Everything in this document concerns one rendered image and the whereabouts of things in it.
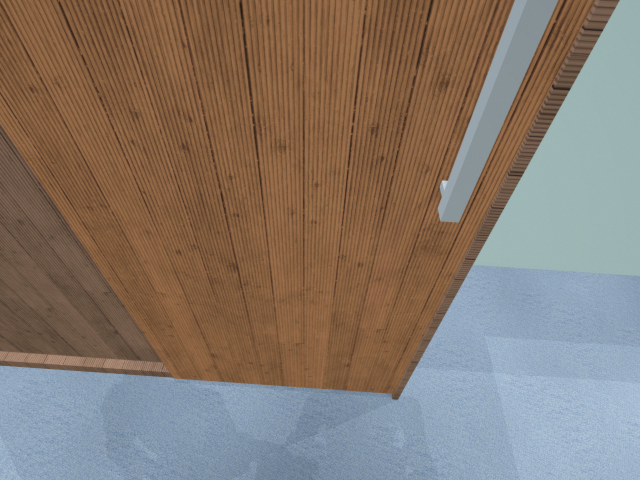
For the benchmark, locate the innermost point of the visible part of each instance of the wardrobe door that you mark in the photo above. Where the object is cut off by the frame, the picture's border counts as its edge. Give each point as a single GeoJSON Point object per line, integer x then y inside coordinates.
{"type": "Point", "coordinates": [259, 180]}
{"type": "Point", "coordinates": [53, 297]}

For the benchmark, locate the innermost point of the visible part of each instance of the handle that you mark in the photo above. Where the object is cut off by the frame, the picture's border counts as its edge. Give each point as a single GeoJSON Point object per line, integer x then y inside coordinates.
{"type": "Point", "coordinates": [524, 29]}

